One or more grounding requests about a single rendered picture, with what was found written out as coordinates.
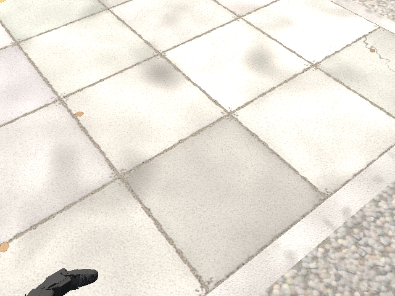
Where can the robot left hand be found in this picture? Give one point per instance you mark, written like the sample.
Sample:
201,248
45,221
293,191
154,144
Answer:
62,281

